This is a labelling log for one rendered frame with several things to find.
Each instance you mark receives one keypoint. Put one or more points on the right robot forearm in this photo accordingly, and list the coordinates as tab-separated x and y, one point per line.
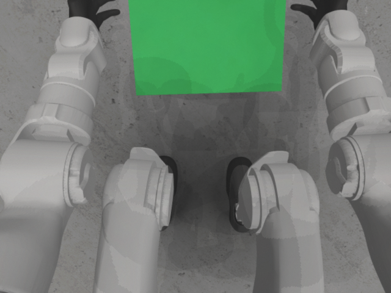
352	89

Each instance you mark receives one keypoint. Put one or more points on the right robot foot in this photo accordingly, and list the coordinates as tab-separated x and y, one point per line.
236	170

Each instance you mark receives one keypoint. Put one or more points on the left robot forearm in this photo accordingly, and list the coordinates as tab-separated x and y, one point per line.
69	91

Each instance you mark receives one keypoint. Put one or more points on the robot left upper arm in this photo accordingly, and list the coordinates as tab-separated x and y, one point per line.
41	182

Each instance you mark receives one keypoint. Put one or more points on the robot right upper arm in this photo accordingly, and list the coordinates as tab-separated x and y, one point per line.
359	169

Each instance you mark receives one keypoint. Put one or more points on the left robot hand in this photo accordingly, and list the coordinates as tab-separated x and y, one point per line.
89	8

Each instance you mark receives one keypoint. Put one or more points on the right robot hand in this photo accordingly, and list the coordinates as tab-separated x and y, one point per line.
323	7

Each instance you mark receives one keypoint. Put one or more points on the carton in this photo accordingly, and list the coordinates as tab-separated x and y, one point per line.
207	46

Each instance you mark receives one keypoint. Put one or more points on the right robot thigh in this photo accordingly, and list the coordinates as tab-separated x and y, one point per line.
289	255

